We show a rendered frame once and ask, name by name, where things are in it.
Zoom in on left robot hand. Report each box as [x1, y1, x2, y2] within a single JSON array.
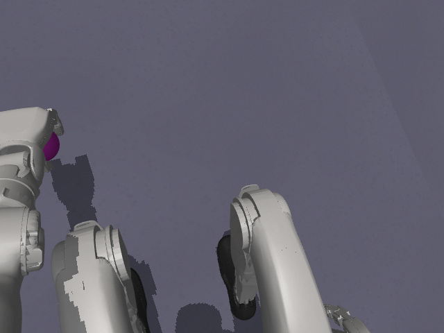
[[0, 107, 64, 173]]

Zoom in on right robot hand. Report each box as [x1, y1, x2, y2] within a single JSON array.
[[324, 304, 371, 333]]

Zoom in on left robot foot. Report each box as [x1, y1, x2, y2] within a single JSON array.
[[130, 268, 151, 333]]

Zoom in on left robot arm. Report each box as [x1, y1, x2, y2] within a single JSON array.
[[0, 140, 44, 333]]

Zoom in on right robot foot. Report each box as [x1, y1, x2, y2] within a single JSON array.
[[217, 235, 256, 321]]

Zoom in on ball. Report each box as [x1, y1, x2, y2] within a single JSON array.
[[43, 132, 60, 161]]

